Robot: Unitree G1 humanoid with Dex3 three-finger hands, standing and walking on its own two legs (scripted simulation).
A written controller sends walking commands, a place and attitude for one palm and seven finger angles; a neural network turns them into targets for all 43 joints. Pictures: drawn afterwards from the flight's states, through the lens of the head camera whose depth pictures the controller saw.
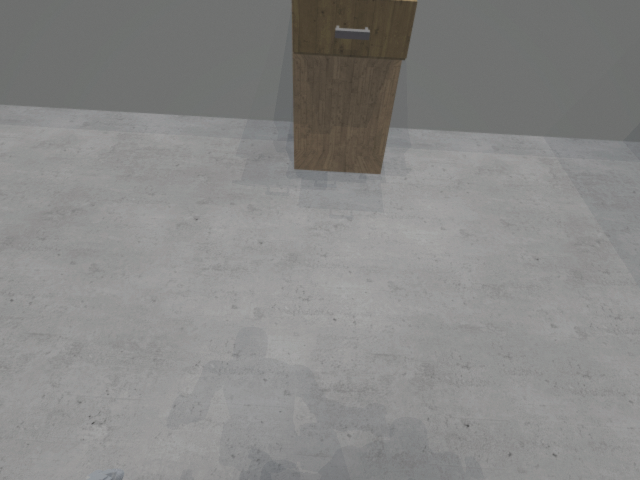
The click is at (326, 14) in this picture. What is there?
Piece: drawer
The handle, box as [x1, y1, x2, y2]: [335, 25, 369, 39]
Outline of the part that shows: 336,25 335,37 368,39 369,30 367,29 367,27 365,27 364,29 339,28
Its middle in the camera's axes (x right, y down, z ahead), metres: +0.10 -0.69 +1.29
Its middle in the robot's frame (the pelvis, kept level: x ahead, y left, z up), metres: +1.44 -0.03 +0.01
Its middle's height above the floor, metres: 0.78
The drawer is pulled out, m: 0.23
